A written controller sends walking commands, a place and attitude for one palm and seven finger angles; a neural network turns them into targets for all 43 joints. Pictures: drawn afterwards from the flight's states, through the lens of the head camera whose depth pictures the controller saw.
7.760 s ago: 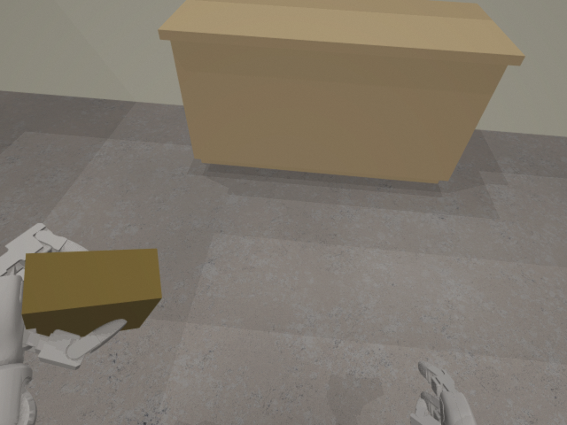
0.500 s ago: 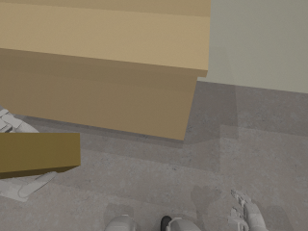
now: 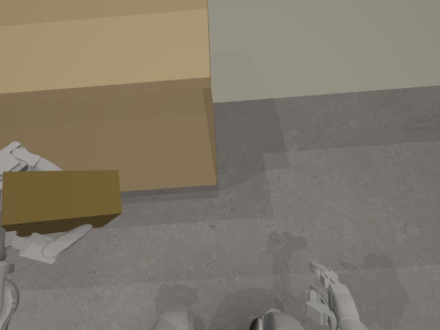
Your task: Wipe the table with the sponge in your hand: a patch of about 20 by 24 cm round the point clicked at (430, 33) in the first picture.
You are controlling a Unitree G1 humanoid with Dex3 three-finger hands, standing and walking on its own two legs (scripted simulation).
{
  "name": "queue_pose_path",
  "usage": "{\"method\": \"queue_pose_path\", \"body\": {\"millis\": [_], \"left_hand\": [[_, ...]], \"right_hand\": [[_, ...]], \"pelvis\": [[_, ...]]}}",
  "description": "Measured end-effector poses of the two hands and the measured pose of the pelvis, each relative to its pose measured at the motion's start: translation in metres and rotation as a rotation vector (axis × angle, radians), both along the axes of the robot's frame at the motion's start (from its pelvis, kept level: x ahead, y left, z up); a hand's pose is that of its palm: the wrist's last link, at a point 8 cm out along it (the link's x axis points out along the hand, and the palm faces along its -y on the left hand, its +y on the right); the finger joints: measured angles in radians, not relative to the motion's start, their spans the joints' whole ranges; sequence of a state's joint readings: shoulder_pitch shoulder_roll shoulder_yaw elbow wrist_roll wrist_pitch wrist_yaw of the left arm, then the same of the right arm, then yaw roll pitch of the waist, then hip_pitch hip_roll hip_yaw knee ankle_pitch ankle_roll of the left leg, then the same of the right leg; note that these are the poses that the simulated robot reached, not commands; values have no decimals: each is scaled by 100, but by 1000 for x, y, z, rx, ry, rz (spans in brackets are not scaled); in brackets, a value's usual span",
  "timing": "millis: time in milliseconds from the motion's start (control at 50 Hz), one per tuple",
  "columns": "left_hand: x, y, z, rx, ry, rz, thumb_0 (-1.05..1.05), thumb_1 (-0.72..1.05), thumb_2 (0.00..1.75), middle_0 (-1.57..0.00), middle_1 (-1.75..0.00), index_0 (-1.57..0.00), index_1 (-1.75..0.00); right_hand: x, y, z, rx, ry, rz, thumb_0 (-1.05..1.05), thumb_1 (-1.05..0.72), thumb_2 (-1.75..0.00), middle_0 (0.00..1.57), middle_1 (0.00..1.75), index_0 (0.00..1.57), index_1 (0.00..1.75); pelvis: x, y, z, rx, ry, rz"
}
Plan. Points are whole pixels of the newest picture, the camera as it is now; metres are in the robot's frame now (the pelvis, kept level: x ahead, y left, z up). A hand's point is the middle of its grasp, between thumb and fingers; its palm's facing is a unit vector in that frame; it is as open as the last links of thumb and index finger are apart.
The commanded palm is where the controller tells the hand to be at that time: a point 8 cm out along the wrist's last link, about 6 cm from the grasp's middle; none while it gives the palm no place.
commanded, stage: turn to face it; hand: left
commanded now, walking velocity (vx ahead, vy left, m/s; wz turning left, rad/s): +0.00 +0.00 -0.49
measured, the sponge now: (79, 204) +0.25 +0.21 +0.16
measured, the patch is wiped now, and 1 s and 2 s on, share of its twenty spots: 0.00 0.00 0.00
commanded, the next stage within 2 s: take the last steps up to it in 0.46 s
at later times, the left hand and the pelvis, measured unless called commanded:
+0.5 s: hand (84, 229) +0.20 +0.17 +0.19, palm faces +0.21 -0.86 -0.46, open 9.9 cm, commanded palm +0.16 +0.22 +0.20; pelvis -0.05 -0.02 +0.02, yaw -12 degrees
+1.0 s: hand (95, 249) +0.18 +0.14 +0.19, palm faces +0.19 -0.85 -0.49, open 9.9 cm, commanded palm +0.14 +0.20 +0.20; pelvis -0.07 -0.04 +0.02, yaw -13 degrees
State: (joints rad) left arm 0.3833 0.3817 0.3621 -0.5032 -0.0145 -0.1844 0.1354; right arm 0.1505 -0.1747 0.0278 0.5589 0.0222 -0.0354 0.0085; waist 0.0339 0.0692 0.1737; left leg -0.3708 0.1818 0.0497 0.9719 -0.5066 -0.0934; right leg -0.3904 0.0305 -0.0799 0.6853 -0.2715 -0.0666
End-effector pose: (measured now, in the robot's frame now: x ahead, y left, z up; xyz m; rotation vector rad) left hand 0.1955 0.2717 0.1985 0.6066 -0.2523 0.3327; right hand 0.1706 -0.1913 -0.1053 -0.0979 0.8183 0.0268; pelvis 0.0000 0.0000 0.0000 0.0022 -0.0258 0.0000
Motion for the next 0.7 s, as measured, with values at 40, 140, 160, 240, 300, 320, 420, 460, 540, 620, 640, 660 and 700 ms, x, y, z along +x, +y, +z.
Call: {"method": "queue_pose_path", "body": {"millis": [40,140,160,240,300,320,420,460,540,620,640,660,700], "left_hand": [[6,-16,0,-7,24,-50,0,-46,100,-76,-135,-76,-135],[8,-47,11,31,64,-171,0,-46,100,-76,-135,-76,-135],[7,-50,14,40,61,-187,0,-46,100,-76,-135,-76,-135],[2,-54,22,52,37,-206,0,-46,100,-76,-135,-76,-135],[-2,-52,18,15,20,-191,0,-46,100,-76,-135,-76,-135],[-4,-51,15,-4,17,-186,0,-46,100,-76,-135,-76,-135],[-14,-53,3,-78,-11,-206,0,-46,100,-76,-135,-76,-135],[-19,-54,2,-76,-18,-218,0,-46,100,-76,-135,-76,-135],[-26,-59,7,-50,-16,-214,0,-46,100,-76,-135,-76,-135],[-27,-77,8,-24,-21,-210,0,-46,100,-76,-135,-76,-135],[-26,-83,7,-20,-28,-215,0,-46,100,-76,-135,-76,-135],[-25,-89,5,-23,-33,-222,0,-46,100,-76,-135,-76,-135],[-24,-101,3,-47,-26,-243,0,-46,100,-76,-135,-76,-135]], "right_hand": [[-12,-20,1,-20,32,-47,1,-90,-89,20,30,21,30],[-43,-68,17,-85,57,-173,1,-90,-89,20,30,21,30],[-49,-77,20,-100,58,-194,1,-90,-89,20,30,21,30],[-71,-104,34,-155,58,-256,1,-90,-89,20,30,20,30],[-84,-116,43,-185,51,-281,1,-91,-89,19,30,20,30],[-88,-118,46,-194,47,-286,1,-91,-89,19,30,20,30],[-103,-116,54,-224,9,-294,1,-91,-89,19,30,20,30],[-107,-110,55,-214,-16,-300,1,-90,-89,19,30,20,30],[-115,-94,49,-142,-69,-315,1,-90,-89,19,30,20,30],[-125,-85,31,-59,-88,-306,1,-90,-89,20,30,20,30],[-128,-85,24,-45,-84,-304,1,-90,-89,20,30,21,30],[-132,-85,19,-37,-71,-303,1,-90,-89,20,30,21,30],[-143,-89,13,-34,-28,-308,1,-90,-89,20,30,21,30]], "pelvis": [[-6,-6,4,16,7,-32],[-13,-17,14,35,28,-97],[-14,-19,15,38,32,-107],[-20,-24,19,49,46,-141],[-25,-25,20,53,52,-159],[-28,-25,21,54,54,-163],[-42,-22,17,36,54,-175],[-48,-21,17,30,39,-190],[-53,-27,17,10,22,-222],[-60,-38,10,-5,9,-258],[-64,-42,7,-16,4,-261],[-68,-44,6,-22,0,-254],[-75,-47,7,-12,-2,-245]]}}
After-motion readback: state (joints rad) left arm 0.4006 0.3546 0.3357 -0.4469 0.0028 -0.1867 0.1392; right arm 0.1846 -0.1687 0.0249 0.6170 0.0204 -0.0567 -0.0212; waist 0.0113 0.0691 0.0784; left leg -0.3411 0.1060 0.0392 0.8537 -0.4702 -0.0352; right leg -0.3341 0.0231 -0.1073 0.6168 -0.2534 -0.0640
